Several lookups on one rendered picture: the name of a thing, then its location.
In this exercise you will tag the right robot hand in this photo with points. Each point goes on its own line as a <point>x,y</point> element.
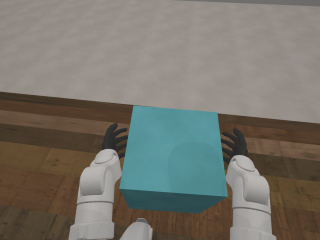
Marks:
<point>239,148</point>

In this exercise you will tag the robot left forearm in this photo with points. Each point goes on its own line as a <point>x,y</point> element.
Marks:
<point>93,218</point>

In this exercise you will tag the robot left shin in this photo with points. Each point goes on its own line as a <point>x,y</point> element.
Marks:
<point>142,220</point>

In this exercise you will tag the left robot thigh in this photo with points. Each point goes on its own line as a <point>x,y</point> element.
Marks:
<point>138,231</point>

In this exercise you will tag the robot right forearm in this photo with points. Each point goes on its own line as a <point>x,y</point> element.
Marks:
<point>250,201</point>

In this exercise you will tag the left robot hand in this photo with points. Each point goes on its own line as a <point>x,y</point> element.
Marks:
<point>110,142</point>

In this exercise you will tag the carton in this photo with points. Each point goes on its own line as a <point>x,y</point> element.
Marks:
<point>173,161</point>

